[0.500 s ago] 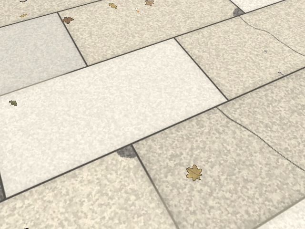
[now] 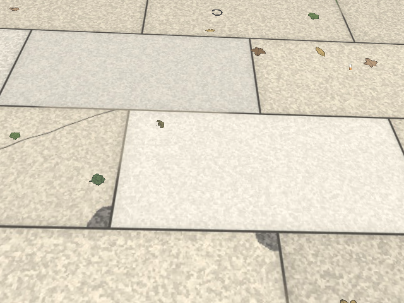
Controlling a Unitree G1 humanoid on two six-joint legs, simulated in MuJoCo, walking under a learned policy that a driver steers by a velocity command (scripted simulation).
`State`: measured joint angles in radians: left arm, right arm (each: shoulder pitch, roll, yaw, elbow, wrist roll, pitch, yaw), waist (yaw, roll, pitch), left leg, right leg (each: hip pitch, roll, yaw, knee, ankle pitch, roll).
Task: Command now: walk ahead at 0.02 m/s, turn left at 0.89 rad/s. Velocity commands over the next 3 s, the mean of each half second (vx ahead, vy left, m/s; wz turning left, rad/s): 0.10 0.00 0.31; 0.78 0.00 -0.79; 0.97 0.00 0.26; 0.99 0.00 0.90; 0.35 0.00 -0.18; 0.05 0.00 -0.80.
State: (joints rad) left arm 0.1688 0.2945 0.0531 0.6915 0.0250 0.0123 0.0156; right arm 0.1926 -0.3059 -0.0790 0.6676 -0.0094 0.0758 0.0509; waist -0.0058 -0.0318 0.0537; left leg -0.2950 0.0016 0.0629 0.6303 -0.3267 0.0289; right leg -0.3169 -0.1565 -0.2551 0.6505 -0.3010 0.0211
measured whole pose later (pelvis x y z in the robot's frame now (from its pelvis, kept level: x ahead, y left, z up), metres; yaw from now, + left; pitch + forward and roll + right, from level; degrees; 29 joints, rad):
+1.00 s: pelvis +0.32 -0.06 -0.02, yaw -21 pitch +4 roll +2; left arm 0.51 0.32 0.08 0.90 -0.01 -0.06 -0.01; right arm -0.03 -0.28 0.01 0.59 -0.04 -0.07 0.00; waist 0.12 -0.01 0.03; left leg -0.57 -0.02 0.01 0.63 -0.14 0.00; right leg 0.05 0.11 0.30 0.74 -0.47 -0.13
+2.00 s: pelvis +1.17 -0.24 +0.01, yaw +18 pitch +0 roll +1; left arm 0.06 0.24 -0.03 0.60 0.07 -0.06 -0.01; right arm 0.44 -0.32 -0.06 0.84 -0.01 -0.04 0.01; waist -0.06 0.01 0.05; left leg -0.09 -0.24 -0.11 0.41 -0.29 0.19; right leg -0.71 -0.15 0.10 1.02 -0.25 0.07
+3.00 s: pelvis +1.52 -0.16 +0.02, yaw -17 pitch +0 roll -1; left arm 0.22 0.38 0.10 0.74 0.01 0.08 -0.03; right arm 0.17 -0.29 -0.01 0.70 -0.02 0.00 -0.04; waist -0.01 -0.06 0.05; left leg -0.21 -0.01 0.00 0.40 -0.20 0.05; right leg -0.48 0.10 0.14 1.12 -0.42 0.06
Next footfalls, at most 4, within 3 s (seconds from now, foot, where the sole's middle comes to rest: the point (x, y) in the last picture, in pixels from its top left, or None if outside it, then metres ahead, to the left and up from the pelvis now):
0.56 right None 0.05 -0.09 -0.76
0.96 left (196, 290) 0.52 0.01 -0.76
1.34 right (299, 240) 0.70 -0.36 -0.76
1.76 left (253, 144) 1.14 -0.23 -0.76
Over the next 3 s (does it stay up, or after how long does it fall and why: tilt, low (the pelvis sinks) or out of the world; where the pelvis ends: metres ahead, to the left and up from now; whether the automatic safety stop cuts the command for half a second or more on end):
stays up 1.52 -0.16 0.02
